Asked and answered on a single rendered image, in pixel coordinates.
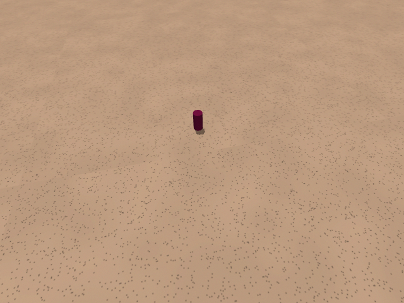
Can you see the can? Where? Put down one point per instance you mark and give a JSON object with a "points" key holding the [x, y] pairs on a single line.
{"points": [[198, 120]]}

